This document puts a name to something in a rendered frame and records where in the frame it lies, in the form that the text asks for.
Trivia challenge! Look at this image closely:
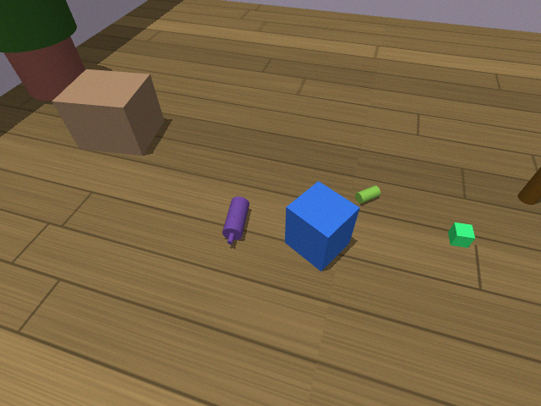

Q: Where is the potted plant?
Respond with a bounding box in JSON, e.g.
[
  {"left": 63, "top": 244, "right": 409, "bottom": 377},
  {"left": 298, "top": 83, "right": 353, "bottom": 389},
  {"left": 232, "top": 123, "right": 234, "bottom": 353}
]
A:
[{"left": 0, "top": 0, "right": 85, "bottom": 101}]

